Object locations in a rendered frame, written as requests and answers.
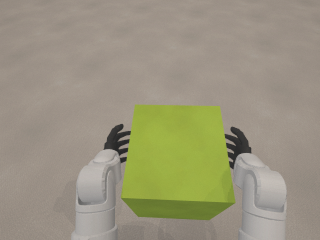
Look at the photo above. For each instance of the robot right forearm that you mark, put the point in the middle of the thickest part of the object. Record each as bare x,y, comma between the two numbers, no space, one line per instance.
264,199

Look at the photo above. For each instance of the carton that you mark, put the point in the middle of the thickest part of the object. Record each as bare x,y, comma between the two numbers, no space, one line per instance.
177,164

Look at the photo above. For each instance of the robot left forearm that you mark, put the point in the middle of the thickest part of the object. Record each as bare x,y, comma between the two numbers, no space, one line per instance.
96,198

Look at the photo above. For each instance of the left robot hand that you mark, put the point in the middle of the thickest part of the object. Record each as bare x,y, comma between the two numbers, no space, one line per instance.
113,143

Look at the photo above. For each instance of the right robot hand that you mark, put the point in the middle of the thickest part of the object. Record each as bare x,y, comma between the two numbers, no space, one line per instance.
242,145

